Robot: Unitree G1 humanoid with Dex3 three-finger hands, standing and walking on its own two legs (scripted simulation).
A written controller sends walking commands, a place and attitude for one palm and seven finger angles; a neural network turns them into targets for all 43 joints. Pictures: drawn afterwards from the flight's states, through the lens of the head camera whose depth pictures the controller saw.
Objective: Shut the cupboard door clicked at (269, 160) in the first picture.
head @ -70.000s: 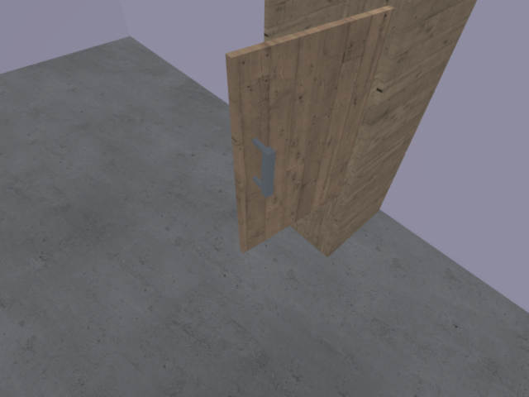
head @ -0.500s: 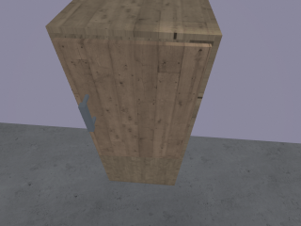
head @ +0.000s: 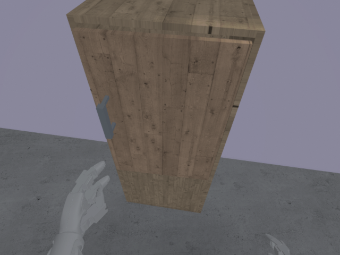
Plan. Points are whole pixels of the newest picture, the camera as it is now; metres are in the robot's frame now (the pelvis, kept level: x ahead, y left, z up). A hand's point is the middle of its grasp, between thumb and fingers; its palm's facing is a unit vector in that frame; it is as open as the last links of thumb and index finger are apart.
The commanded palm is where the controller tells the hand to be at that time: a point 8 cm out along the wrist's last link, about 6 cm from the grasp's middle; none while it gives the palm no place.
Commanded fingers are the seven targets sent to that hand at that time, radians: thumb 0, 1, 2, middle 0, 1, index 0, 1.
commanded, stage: raise the hand and make a fist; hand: left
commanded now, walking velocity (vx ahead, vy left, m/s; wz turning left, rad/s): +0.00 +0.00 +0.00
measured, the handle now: (107, 117) +0.49 +0.19 +0.04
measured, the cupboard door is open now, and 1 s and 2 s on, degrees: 2 2 2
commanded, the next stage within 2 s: bring the fist close to the handle in 1.66 s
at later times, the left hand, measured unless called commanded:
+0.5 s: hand (105, 237) +0.18 +0.14 -0.01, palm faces -0.16 -0.99 -0.03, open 4.5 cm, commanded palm +0.15 +0.21 +0.00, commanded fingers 0.00 0.90 0.90 -0.90 -1.06 -0.90 -1.06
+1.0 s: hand (85, 227) +0.19 +0.18 +0.03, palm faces -0.10 -0.99 -0.03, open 3.1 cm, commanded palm +0.17 +0.23 +0.03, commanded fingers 0.00 0.90 0.90 -1.30 -1.50 -1.30 -1.50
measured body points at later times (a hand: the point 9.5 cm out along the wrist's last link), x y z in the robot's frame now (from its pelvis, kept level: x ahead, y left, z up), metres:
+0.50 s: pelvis -0.04 -0.03 -0.05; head +0.02 -0.02 +0.39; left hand +0.18 +0.20 +0.00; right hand +0.15 -0.23 -0.12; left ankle -0.02 +0.04 -0.70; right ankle +0.03 -0.11 -0.70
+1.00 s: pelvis -0.02 +0.00 -0.03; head +0.02 +0.02 +0.41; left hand +0.19 +0.23 +0.03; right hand +0.18 -0.23 -0.08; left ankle -0.02 +0.04 -0.70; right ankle +0.03 -0.11 -0.70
